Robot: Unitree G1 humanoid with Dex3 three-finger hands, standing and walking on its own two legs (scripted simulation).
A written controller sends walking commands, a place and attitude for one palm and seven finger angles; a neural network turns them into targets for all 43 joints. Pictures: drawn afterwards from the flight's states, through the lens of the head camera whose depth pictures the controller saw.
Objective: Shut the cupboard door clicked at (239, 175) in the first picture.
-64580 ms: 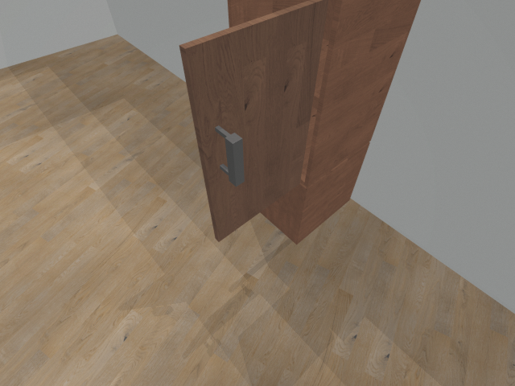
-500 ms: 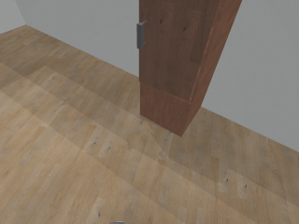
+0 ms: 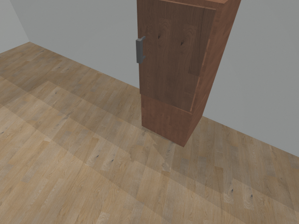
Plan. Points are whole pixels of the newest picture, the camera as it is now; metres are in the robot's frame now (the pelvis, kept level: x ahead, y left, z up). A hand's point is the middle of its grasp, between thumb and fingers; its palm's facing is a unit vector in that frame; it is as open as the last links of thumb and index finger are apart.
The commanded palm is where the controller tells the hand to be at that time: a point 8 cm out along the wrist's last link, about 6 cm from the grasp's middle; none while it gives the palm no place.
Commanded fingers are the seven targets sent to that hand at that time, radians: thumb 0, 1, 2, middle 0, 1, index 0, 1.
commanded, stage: let the arm hang, fingers relaxed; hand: left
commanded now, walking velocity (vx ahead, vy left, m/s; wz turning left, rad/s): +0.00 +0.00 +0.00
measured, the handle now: (141, 49) +0.95 +0.09 +0.00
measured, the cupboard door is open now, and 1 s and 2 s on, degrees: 4 4 4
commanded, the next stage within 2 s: look to check the result in 0.26 s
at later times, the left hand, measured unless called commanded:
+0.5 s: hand out of the picture -0.03 +0.16 -0.18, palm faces +0.03 -0.98 -0.18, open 7.4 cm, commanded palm none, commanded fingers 0.00 0.90 0.90 -0.20 -0.30 -0.20 -0.30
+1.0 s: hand out of the picture +0.00 +0.15 -0.18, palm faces +0.03 -0.98 -0.18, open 7.4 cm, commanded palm none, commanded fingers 0.00 0.90 0.90 -0.20 -0.30 -0.20 -0.30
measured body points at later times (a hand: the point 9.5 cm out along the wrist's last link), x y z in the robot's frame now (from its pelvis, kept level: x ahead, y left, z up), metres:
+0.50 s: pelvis +0.00 -0.01 +0.00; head +0.01 +0.00 +0.45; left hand -0.03 +0.21 -0.16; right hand -0.03 -0.22 -0.16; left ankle +0.05 +0.11 -0.74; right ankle -0.02 -0.13 -0.74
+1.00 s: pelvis +0.01 -0.01 +0.00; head +0.02 -0.01 +0.45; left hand +0.00 +0.21 -0.16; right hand +0.00 -0.23 -0.16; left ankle +0.05 +0.11 -0.74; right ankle -0.02 -0.13 -0.74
